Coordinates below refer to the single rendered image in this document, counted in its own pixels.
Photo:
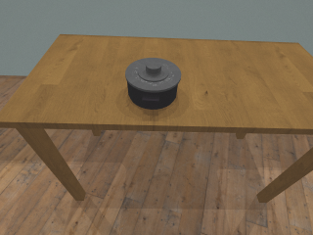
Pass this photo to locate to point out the table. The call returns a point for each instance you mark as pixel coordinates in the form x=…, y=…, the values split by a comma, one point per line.
x=226, y=86

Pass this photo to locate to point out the pot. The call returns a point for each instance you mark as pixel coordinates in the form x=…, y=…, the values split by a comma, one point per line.
x=152, y=100

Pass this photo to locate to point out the knob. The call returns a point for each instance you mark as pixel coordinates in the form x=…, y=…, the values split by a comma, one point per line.
x=153, y=67

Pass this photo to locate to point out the lid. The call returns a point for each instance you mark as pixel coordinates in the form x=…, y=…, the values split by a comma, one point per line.
x=137, y=76

